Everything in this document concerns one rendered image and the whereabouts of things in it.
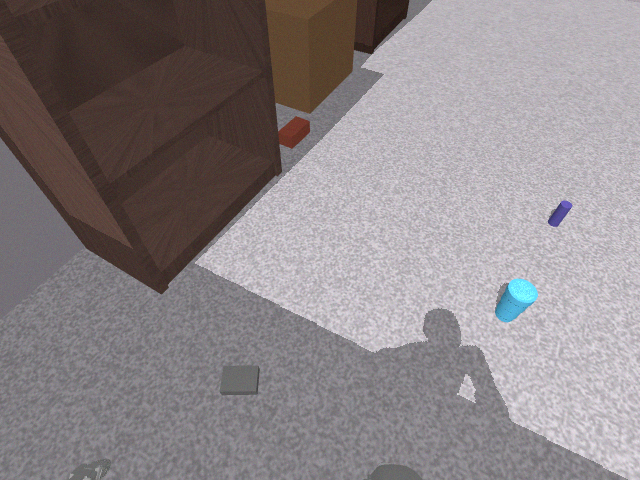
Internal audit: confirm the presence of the left robot hand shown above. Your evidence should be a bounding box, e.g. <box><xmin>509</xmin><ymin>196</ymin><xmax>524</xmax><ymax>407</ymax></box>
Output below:
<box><xmin>69</xmin><ymin>459</ymin><xmax>111</xmax><ymax>480</ymax></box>

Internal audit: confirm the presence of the bookshelf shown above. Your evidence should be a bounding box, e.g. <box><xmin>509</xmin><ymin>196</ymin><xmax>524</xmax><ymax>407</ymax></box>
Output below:
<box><xmin>354</xmin><ymin>0</ymin><xmax>409</xmax><ymax>54</ymax></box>
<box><xmin>0</xmin><ymin>0</ymin><xmax>282</xmax><ymax>295</ymax></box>

